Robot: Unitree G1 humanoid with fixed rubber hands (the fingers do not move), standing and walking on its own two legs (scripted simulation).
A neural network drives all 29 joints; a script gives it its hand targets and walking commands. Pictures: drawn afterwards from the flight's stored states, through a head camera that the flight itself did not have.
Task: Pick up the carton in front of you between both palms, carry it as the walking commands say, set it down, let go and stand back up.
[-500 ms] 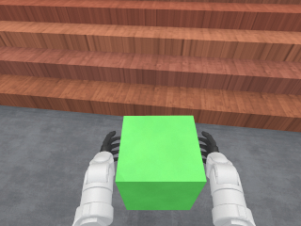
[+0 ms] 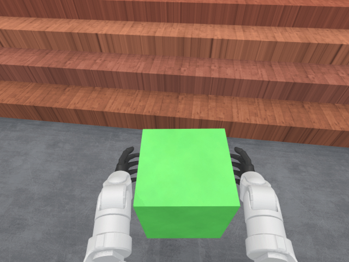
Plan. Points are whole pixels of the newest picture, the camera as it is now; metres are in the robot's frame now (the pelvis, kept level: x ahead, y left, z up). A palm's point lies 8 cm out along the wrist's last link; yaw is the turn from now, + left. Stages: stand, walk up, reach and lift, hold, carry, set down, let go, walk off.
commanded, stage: reach and lift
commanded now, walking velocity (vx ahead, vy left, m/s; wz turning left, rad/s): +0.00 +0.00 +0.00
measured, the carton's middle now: (183, 186) +0.31 +0.00 -0.04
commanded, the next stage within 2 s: hold in 0.40 s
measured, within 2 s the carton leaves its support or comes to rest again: neither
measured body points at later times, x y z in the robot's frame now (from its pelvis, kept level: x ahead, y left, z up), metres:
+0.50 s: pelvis +0.01 +0.00 +0.00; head -0.02 +0.00 +0.45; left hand +0.31 +0.15 +0.04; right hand +0.31 -0.15 +0.04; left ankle +0.02 +0.13 -0.74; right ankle +0.02 -0.13 -0.74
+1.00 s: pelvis +0.00 +0.00 +0.00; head -0.04 +0.00 +0.45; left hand +0.31 +0.15 +0.05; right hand +0.31 -0.15 +0.05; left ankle +0.02 +0.13 -0.74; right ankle +0.02 -0.13 -0.74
